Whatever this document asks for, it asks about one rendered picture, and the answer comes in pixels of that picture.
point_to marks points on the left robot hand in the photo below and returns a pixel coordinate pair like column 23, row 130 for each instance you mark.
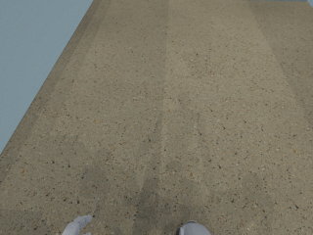
column 74, row 227

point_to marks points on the robot right thigh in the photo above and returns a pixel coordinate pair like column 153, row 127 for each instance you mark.
column 193, row 229

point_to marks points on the robot right shin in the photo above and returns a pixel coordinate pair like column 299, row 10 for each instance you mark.
column 190, row 221

